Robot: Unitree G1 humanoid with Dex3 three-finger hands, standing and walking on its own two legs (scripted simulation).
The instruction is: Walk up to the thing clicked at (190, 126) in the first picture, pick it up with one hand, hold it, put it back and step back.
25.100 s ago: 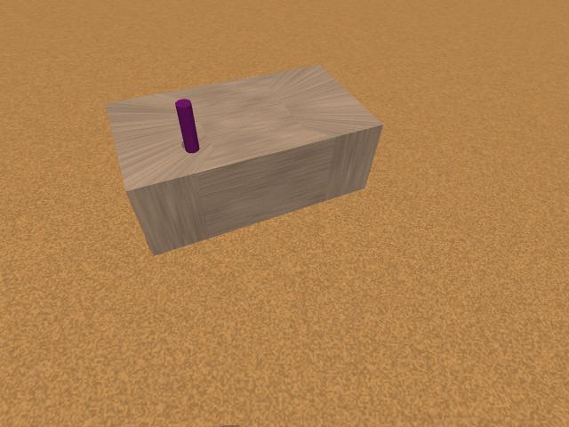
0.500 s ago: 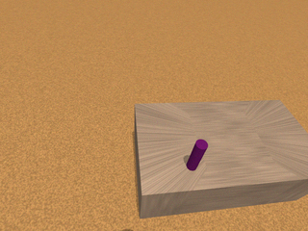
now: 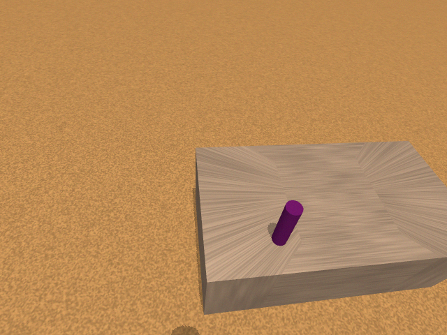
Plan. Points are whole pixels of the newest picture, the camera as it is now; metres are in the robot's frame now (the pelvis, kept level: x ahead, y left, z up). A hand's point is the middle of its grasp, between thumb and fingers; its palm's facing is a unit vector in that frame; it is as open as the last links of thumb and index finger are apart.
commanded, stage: stand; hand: right
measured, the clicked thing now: (286, 224) +0.49 -0.24 -0.29
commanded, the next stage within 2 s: none
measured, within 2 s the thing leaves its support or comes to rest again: neither
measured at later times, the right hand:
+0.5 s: hand out of the picture +0.08 -0.26 -0.15, palm faces -0.01 +0.93 -0.36, open 8.3 cm
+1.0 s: hand out of the picture +0.08 -0.26 -0.15, palm faces -0.01 +0.94 -0.35, open 7.4 cm
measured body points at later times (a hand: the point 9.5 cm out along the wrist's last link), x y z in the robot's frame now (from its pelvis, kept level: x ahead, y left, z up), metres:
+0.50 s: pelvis +0.00 +0.00 +0.00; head +0.01 +0.01 +0.45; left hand +0.07 +0.29 -0.14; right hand +0.08 -0.30 -0.12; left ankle +0.02 +0.11 -0.75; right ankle -0.03 -0.15 -0.75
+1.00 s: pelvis +0.00 +0.00 +0.00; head +0.01 +0.01 +0.45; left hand +0.07 +0.29 -0.14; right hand +0.08 -0.31 -0.13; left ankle +0.02 +0.11 -0.75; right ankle -0.03 -0.15 -0.75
